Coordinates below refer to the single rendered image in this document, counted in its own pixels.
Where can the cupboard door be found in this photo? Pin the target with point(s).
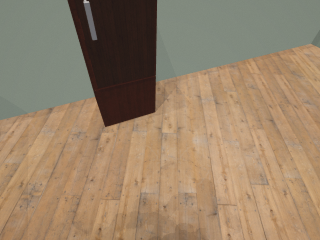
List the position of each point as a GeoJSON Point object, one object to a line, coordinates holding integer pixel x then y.
{"type": "Point", "coordinates": [125, 45]}

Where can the handle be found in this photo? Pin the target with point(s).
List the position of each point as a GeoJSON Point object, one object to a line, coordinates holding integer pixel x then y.
{"type": "Point", "coordinates": [90, 19]}

